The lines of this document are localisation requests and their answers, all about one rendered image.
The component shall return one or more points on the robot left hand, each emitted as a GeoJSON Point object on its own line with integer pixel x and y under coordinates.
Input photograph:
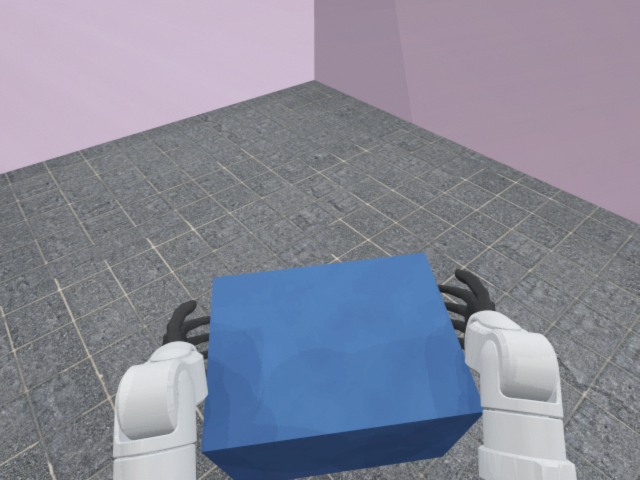
{"type": "Point", "coordinates": [177, 329]}

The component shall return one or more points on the robot left forearm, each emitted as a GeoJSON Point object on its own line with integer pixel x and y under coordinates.
{"type": "Point", "coordinates": [155, 415]}

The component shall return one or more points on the robot right forearm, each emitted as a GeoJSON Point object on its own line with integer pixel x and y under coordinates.
{"type": "Point", "coordinates": [520, 381]}

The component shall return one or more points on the carton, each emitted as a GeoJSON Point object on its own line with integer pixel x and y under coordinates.
{"type": "Point", "coordinates": [331, 368]}

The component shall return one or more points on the robot right hand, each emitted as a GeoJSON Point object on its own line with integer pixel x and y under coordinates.
{"type": "Point", "coordinates": [477, 301]}

